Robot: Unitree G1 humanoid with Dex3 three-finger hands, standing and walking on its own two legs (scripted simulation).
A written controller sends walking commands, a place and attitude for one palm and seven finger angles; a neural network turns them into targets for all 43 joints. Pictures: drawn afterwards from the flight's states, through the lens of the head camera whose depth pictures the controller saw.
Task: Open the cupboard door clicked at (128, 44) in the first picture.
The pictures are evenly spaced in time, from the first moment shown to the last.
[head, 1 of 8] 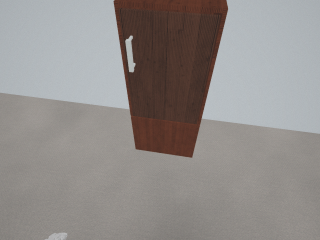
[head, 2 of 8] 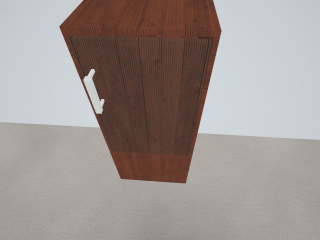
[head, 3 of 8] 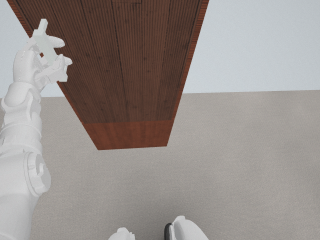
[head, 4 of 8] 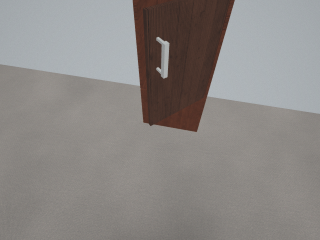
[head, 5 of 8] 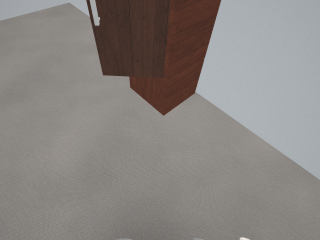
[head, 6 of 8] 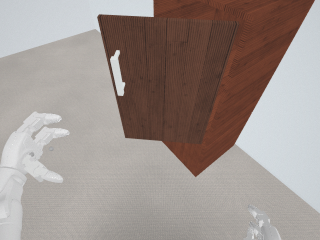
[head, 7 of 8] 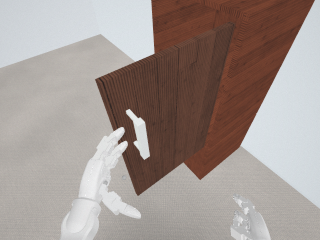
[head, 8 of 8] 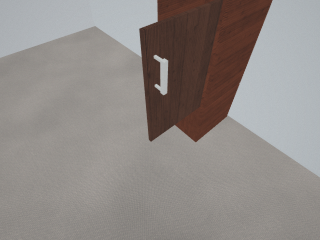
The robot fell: no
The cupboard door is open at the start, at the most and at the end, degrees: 0 90 90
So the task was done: yes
